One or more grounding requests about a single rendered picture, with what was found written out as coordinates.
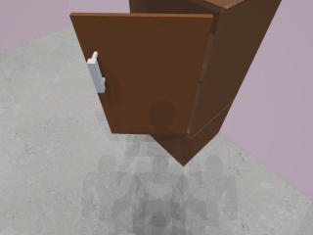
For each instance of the handle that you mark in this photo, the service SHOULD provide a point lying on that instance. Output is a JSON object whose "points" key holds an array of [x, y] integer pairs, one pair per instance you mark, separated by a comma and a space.
{"points": [[93, 67]]}

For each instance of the cupboard door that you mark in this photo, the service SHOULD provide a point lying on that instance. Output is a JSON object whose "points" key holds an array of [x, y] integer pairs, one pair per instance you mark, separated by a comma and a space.
{"points": [[151, 64]]}

